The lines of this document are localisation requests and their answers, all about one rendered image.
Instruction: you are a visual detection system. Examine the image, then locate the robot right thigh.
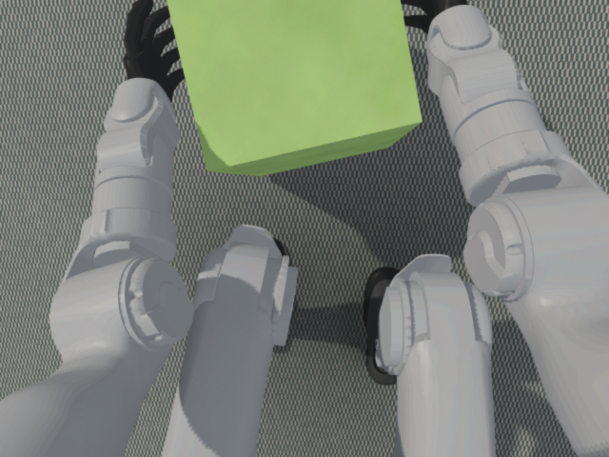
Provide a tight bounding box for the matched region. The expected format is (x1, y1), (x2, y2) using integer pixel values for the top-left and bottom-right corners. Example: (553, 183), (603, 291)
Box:
(380, 271), (496, 457)

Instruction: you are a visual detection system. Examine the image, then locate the carton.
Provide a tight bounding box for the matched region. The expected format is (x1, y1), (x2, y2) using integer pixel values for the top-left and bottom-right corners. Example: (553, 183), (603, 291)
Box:
(167, 0), (422, 177)

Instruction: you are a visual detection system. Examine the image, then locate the left robot forearm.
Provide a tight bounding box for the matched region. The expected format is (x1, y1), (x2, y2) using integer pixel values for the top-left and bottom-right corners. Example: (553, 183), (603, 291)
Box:
(49, 78), (180, 325)

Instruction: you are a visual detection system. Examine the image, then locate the left robot hand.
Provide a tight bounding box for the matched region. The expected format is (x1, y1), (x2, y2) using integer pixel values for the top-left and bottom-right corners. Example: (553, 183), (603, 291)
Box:
(123, 0), (186, 102)

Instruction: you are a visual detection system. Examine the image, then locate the right robot upper arm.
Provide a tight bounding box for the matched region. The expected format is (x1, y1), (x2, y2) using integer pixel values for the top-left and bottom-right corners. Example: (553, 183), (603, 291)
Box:
(463, 186), (609, 457)

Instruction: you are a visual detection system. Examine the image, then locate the right robot hand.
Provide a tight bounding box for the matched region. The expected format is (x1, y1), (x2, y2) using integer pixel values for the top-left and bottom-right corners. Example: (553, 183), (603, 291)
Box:
(401, 0), (467, 34)

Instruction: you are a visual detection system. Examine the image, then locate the robot left foot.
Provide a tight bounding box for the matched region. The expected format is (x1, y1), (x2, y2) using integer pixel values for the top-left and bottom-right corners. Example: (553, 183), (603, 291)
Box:
(273, 238), (285, 256)

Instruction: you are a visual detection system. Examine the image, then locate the left robot upper arm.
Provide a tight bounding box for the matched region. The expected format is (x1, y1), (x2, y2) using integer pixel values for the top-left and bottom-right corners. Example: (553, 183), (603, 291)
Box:
(0, 255), (194, 457)

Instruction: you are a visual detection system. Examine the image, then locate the right robot forearm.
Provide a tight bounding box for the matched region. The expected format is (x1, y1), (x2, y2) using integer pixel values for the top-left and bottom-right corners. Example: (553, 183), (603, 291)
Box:
(426, 5), (609, 207)

